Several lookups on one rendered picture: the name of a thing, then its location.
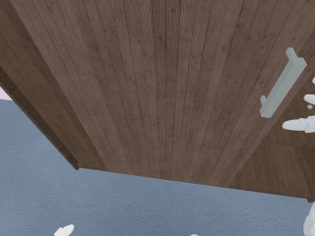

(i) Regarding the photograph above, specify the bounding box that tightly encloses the right robot hand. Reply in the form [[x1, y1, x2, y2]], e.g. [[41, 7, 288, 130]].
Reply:
[[283, 77, 315, 133]]

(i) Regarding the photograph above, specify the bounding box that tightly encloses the handle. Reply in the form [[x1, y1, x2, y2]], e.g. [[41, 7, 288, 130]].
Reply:
[[260, 47, 307, 118]]

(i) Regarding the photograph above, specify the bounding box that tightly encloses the wardrobe door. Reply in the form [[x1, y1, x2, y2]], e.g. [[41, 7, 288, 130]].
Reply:
[[11, 0, 315, 188], [0, 0, 105, 166]]

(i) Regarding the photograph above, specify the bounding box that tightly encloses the left robot hand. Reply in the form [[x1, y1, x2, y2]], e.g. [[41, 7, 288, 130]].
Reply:
[[54, 224, 74, 236]]

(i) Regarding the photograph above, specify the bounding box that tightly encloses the right robot upper arm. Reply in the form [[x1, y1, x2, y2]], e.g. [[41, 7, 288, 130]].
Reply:
[[303, 203, 315, 236]]

